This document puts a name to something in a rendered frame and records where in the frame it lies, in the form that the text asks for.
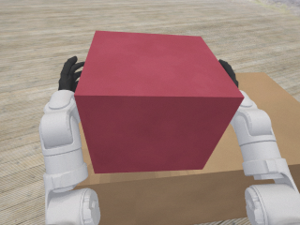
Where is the robot left hand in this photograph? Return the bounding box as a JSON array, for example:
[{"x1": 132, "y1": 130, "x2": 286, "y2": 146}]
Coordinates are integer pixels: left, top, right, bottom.
[{"x1": 58, "y1": 55, "x2": 85, "y2": 93}]

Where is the robot right hand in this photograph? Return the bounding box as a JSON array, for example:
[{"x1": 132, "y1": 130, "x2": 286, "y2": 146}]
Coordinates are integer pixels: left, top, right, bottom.
[{"x1": 218, "y1": 59, "x2": 239, "y2": 88}]

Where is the right robot forearm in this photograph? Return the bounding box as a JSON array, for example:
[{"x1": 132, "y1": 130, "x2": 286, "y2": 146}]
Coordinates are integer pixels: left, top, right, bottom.
[{"x1": 230, "y1": 90, "x2": 300, "y2": 199}]

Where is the carton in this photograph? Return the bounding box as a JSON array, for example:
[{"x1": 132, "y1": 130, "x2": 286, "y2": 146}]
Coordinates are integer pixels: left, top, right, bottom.
[{"x1": 74, "y1": 30, "x2": 245, "y2": 174}]

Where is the pedestal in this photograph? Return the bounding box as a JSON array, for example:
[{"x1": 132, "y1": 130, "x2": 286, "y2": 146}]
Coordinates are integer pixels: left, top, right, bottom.
[{"x1": 70, "y1": 72, "x2": 300, "y2": 225}]

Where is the right robot upper arm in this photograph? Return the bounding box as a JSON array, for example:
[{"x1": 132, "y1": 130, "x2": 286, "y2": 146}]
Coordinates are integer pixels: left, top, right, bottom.
[{"x1": 245, "y1": 183, "x2": 300, "y2": 225}]

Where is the left robot forearm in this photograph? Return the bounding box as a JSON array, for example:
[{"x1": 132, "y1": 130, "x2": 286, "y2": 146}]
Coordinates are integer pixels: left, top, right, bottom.
[{"x1": 38, "y1": 89, "x2": 89, "y2": 224}]

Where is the left robot upper arm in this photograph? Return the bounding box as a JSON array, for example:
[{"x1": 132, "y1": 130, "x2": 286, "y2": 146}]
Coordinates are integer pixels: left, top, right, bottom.
[{"x1": 43, "y1": 187, "x2": 100, "y2": 225}]

